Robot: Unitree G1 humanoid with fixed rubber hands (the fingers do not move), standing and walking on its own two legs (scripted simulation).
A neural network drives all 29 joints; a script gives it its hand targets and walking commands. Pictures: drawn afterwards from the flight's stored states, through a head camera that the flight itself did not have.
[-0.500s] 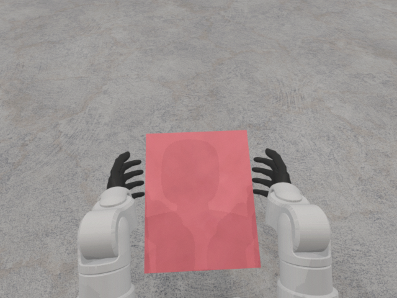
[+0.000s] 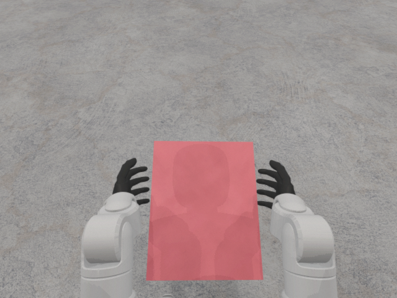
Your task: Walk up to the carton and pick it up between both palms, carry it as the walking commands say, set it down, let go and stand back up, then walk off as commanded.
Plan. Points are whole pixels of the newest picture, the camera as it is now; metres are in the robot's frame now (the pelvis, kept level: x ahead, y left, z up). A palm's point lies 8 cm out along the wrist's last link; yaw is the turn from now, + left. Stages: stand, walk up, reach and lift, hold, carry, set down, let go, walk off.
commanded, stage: carry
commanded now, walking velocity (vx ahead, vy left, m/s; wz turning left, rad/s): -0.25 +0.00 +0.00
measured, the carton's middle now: (202, 207) +0.32 +0.00 -0.01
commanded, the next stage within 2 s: none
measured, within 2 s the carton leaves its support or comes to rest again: neither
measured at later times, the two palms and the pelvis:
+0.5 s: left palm out of the picture +0.10 +0.21 +0.12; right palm (255, 279) +0.14 -0.06 +0.12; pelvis -0.15 +0.02 +0.02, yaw +8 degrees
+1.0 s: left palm out of the picture +0.11 +0.42 +0.08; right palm (106, 223) +0.24 +0.17 +0.09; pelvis -0.06 +0.16 -0.01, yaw +30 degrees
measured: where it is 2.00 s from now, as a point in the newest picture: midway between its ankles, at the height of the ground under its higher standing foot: (40, 264)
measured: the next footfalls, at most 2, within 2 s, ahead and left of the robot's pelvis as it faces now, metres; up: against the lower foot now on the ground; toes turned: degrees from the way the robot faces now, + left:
left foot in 0.26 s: -0.09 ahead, +0.12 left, +0.00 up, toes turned +5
right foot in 0.56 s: -0.12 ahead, -0.09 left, +0.00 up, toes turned +7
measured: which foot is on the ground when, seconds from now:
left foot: up 0.00-0.24, down 0.26-0.56, up 0.58-0.92, down 0.94-1.00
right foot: down 0.00-0.28, up 0.30-0.54, down 0.56-0.96, up 0.98-1.00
